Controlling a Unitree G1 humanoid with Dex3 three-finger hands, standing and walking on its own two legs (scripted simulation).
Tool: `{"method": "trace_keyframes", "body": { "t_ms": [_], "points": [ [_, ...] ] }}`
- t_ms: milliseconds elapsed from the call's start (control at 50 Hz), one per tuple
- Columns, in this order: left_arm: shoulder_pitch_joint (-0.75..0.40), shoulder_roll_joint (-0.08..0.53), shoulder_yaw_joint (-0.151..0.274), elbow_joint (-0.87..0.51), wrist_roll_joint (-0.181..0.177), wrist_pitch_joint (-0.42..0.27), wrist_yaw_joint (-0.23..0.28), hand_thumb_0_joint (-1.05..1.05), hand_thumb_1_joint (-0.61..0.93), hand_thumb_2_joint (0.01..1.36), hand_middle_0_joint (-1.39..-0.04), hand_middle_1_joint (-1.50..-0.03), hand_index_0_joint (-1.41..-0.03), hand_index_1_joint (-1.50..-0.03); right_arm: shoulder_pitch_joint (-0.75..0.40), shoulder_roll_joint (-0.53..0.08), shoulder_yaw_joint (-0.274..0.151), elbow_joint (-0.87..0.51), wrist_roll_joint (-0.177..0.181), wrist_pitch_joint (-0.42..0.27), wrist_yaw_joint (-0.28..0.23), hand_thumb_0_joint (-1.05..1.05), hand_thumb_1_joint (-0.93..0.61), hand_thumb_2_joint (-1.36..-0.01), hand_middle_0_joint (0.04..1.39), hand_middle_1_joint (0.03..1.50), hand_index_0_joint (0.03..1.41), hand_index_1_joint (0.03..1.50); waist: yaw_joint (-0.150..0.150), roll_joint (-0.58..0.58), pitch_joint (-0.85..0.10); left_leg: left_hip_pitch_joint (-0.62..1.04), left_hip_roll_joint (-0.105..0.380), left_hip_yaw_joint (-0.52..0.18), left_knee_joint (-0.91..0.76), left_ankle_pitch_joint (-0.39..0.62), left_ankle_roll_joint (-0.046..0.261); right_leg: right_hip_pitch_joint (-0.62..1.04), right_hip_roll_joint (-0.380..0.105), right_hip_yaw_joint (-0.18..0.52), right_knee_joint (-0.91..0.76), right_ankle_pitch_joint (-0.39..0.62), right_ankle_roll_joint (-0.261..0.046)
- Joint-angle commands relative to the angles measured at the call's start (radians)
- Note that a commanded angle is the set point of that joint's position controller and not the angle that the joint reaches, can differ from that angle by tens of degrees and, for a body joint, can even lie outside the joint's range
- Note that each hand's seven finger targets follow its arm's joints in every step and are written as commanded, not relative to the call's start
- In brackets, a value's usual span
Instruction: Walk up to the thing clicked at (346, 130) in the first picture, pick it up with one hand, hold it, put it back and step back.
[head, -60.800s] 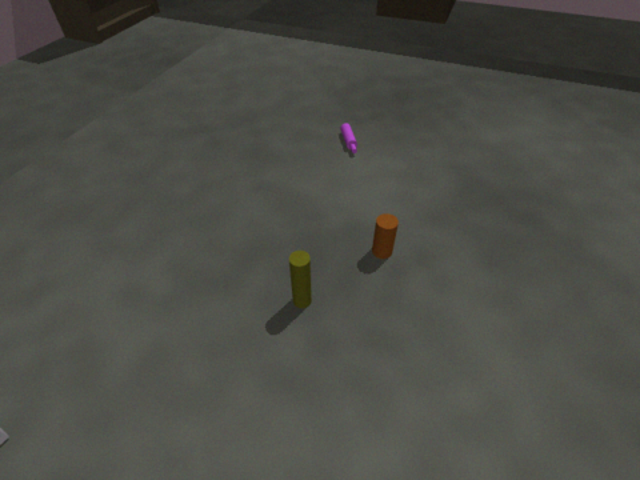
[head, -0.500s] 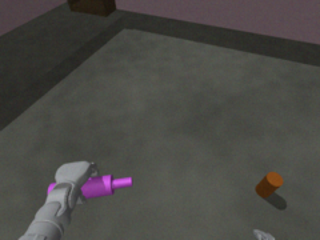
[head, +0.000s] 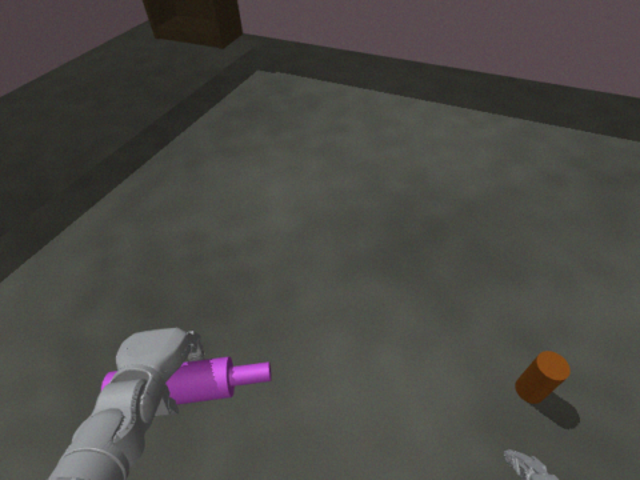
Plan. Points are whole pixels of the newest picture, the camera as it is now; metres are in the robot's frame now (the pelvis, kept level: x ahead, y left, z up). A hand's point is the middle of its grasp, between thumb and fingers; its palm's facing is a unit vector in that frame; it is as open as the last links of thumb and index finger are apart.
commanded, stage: hold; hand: left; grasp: from above
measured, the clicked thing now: (191, 381) +0.31 +0.20 -0.09
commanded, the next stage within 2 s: crouch in 0.98 s
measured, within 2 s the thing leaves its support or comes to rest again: neither
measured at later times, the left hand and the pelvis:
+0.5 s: hand (158, 388) +0.28 +0.22 -0.04, palm faces -0.46 -0.05 -0.89, open 8.9 cm; pelvis -0.01 +0.00 +0.00, yaw +0 degrees
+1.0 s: hand (161, 379) +0.29 +0.22 -0.04, palm faces -0.45 -0.05 -0.89, open 9.0 cm; pelvis +0.00 +0.00 +0.01, yaw +0 degrees
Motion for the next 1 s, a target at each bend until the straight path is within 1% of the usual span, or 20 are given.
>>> {"method": "trace_keyframes", "body": {
  "t_ms": [0,60,100,120,260,300,320,400,440,460,500,540,620,660,760,780,820,860,960,980],
  "points": [
    [-0.362,0.239,0.125,-0.235,0.001,-0.011,0.043,0.0,0.661,0.697,-0.98,-0.681,-1.009,-0.652,-0.062,-0.146,-0.048,-0.129,0.001,-0.04,-0.009,0.0,-0.895,-0.897,0.2,0.3,0.199,0.3,0.008,0.007,-0.275,0.171,-0.024,-0.01,-0.087,0.205,-0.003,0.065,0.037,-0.025,-0.091,0.168,-0.031],
    [-0.363,0.216,0.107,-0.252,0.003,-0.012,0.038,0.0,0.644,0.686,-0.965,-0.685,-0.996,-0.654,-0.068,-0.141,-0.043,-0.137,0.002,-0.041,-0.009,0.0,-0.897,-0.897,0.2,0.3,0.199,0.3,0.004,0.014,-0.257,0.174,-0.021,-0.015,-0.099,0.188,-0.005,0.053,0.037,-0.025,-0.096,0.152,-0.034],
    [-0.364,0.243,0.127,-0.252,0.004,-0.013,0.037,0.0,0.646,0.702,-0.964,-0.692,-0.994,-0.661,-0.073,-0.146,-0.044,-0.138,0.004,-0.04,-0.011,0.0,-0.894,-0.897,0.2,0.3,0.199,0.3,0.008,0.019,-0.257,0.178,-0.022,-0.009,-0.104,0.184,-0.003,0.062,0.036,-0.023,-0.105,0.149,-0.034],
    [-0.373,0.23,0.115,-0.271,-0.001,-0.015,0.033,0.0,0.631,0.696,-0.952,-0.697,-0.983,-0.664,-0.079,-0.14,-0.041,-0.141,0.004,-0.041,-0.011,0.0,-0.899,-0.898,0.2,0.3,0.199,0.3,0.006,0.009,-0.262,0.184,-0.023,-0.011,-0.101,0.196,-0.002,0.061,0.036,-0.022,-0.104,0.159,-0.032],
    [-0.402,0.239,0.117,-0.281,-0.007,-0.014,0.025,0.0,0.67,0.701,-0.963,-0.732,-1.003,-0.69,-0.096,-0.141,-0.036,-0.144,0.006,-0.045,-0.016,0.0,-0.895,-0.897,0.2,0.3,0.199,0.3,0.006,-0.008,-0.247,0.187,-0.025,-0.007,-0.118,0.155,0.003,0.072,0.033,-0.019,-0.128,0.124,-0.028],
    [-0.369,0.231,0.114,-0.271,-0.008,-0.012,0.018,0.0,0.657,0.705,-0.964,-0.727,-1.001,-0.689,-0.099,-0.138,-0.034,-0.147,0.008,-0.045,-0.015,0.0,-0.9,-0.898,0.199,0.3,0.199,0.3,0.011,-0.008,-0.242,0.188,-0.026,-0.006,-0.124,0.153,0.003,0.082,0.03,-0.019,-0.13,0.122,-0.029],
    [-0.374,0.251,0.132,-0.276,-0.008,-0.013,0.018,0.0,0.655,0.717,-0.966,-0.723,-1.001,-0.688,-0.107,-0.139,-0.034,-0.146,0.008,-0.044,-0.017,0.0,-0.901,-0.899,0.199,0.3,0.199,0.3,0.014,0.006,-0.257,0.2,-0.027,-0.006,-0.124,0.156,0.002,0.083,0.029,-0.019,-0.131,0.122,-0.029],
    [-0.399,0.232,0.107,-0.278,-0.005,-0.011,0.008,0.0,0.671,0.701,-0.97,-0.739,-1.011,-0.698,-0.11,-0.135,-0.028,-0.146,0.008,-0.045,-0.017,0.0,-0.902,-0.899,0.199,0.3,0.199,0.3,0.007,0.009,-0.23,0.201,-0.021,-0.014,-0.137,0.139,-0.001,0.07,0.032,-0.022,-0.136,0.107,-0.031],
    [-0.391,0.249,0.13,-0.292,-0.011,-0.016,0.001,0.0,0.645,0.7,-0.944,-0.744,-0.986,-0.701,-0.108,-0.138,-0.031,-0.146,0.009,-0.045,-0.017,0.0,-0.9,-0.899,0.199,0.3,0.199,0.3,0.019,0.018,-0.245,0.207,-0.017,-0.018,-0.143,0.139,-0.003,0.083,0.034,-0.023,-0.136,0.106,-0.032],
    [-0.373,0.251,0.131,-0.265,-0.012,-0.015,-0.003,0.0,0.64,0.71,-0.938,-0.75,-0.98,-0.708,-0.111,-0.138,-0.03,-0.144,0.009,-0.044,-0.018,0.0,-0.895,-0.897,0.199,0.3,0.199,0.3,0.015,0.009,-0.232,0.205,-0.016,-0.021,-0.145,0.14,-0.003,0.079,0.033,-0.023,-0.138,0.109,-0.032],
    [-0.383,0.208,0.092,-0.277,-0.016,-0.017,-0.012,0.0,0.634,0.712,-0.946,-0.741,-0.983,-0.703,-0.111,-0.133,-0.029,-0.147,0.008,-0.045,-0.017,0.0,-0.904,-0.9,0.199,0.3,0.199,0.3,0.008,0.0,-0.236,0.215,-0.014,-0.025,-0.142,0.156,-0.004,0.078,0.034,-0.024,-0.135,0.124,-0.031],
    [-0.364,0.238,0.118,-0.253,-0.005,-0.017,-0.009,0.0,0.634,0.699,-0.947,-0.733,-0.985,-0.694,-0.11,-0.135,-0.027,-0.145,0.01,-0.045,-0.018,0.0,-0.902,-0.9,0.199,0.3,0.199,0.3,0.015,-0.002,-0.224,0.205,-0.019,-0.02,-0.145,0.161,-0.003,0.083,0.032,-0.024,-0.14,0.125,-0.032],
    [-0.344,0.205,0.1,-0.272,-0.015,-0.019,-0.006,0.0,0.641,0.724,-0.942,-0.755,-0.983,-0.713,-0.115,-0.13,-0.026,-0.148,0.009,-0.044,-0.017,0.0,-0.9,-0.898,0.2,0.3,0.199,0.3,0.012,-0.012,-0.222,0.208,-0.023,-0.013,-0.142,0.164,-0.002,0.082,0.033,-0.024,-0.144,0.124,-0.03],
    [-0.38,0.249,0.13,-0.291,-0.008,-0.023,0.006,0.0,0.652,0.737,-0.969,-0.731,-1.001,-0.698,-0.116,-0.136,-0.028,-0.147,0.008,-0.044,-0.019,0.0,-0.902,-0.9,0.199,0.3,0.199,0.3,0.014,0.004,-0.242,0.216,-0.025,-0.012,-0.142,0.166,-0.003,0.086,0.03,-0.021,-0.144,0.127,-0.032],
    [-0.436,0.24,0.114,-0.301,0.007,-0.022,0.028,0.0,0.649,0.737,-0.958,-0.747,-0.994,-0.71,-0.104,-0.132,-0.028,-0.131,0.008,-0.043,-0.02,0.0,-0.899,-0.898,0.199,0.3,0.199,0.3,0.009,0.027,-0.293,0.252,-0.023,-0.009,-0.132,0.226,-0.006,0.095,0.031,-0.024,-0.132,0.183,-0.035],
    [-0.424,0.252,0.13,-0.29,0.006,-0.017,0.035,0.0,0.642,0.729,-0.956,-0.739,-0.992,-0.702,-0.1,-0.137,-0.029,-0.126,0.008,-0.042,-0.02,0.0,-0.899,-0.898,0.2,0.3,0.199,0.3,0.009,0.019,-0.301,0.258,-0.024,-0.007,-0.126,0.247,-0.006,0.101,0.031,-0.024,-0.13,0.202,-0.034],
    [-0.445,0.232,0.114,-0.267,-0.003,-0.011,0.045,0.0,0.665,0.739,-0.974,-0.738,-1.009,-0.703,-0.093,-0.135,-0.03,-0.118,0.006,-0.042,-0.02,0.0,-0.897,-0.897,0.2,0.3,0.199,0.3,-0.001,-0.003,-0.285,0.246,-0.024,-0.004,-0.122,0.249,-0.003,0.106,0.031,-0.025,-0.133,0.212,-0.03],
    [-0.411,0.234,0.119,-0.227,-0.003,-0.003,0.048,0.0,0.665,0.75,-0.983,-0.741,-1.015,-0.708,-0.095,-0.136,-0.033,-0.116,0.007,-0.041,-0.019,0.0,-0.9,-0.899,0.199,0.3,0.199,0.3,0.01,-0.005,-0.267,0.235,-0.025,-0.004,-0.129,0.243,-0.004,0.106,0.029,-0.027,-0.138,0.208,-0.03],
    [-0.372,0.212,0.098,-0.24,-0.008,-0.004,0.015,0.0,0.669,0.745,-0.976,-0.751,-1.012,-0.715,-0.098,-0.133,-0.039,-0.13,0.008,-0.036,-0.014,0.0,-0.9,-0.898,0.199,0.3,0.199,0.3,0.018,-0.006,-0.279,0.235,-0.028,-0.002,-0.13,0.26,-0.002,0.125,0.025,-0.026,-0.14,0.223,-0.031],
    [-0.357,0.239,0.118,-0.239,-0.004,-0.006,0.008,0.0,0.663,0.741,-0.98,-0.73,-1.01,-0.699,-0.098,-0.137,-0.04,-0.131,0.009,-0.034,-0.015,0.0,-0.899,-0.899,0.199,0.3,0.199,0.3,0.021,-0.007,-0.275,0.227,-0.027,-0.005,-0.129,0.269,-0.001,0.137,0.026,-0.027,-0.138,0.228,-0.031]
  ]
}}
